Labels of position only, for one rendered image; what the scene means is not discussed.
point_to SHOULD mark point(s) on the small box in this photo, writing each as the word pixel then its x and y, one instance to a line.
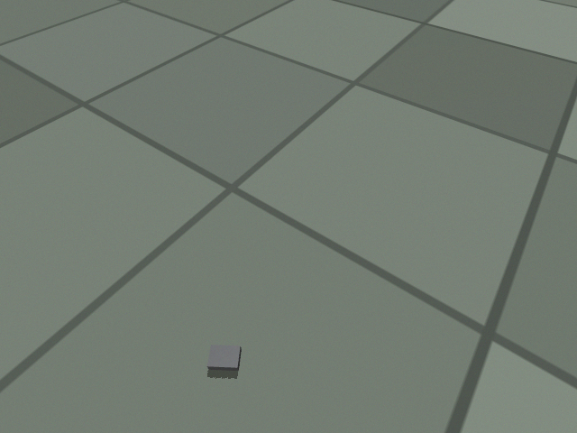
pixel 224 357

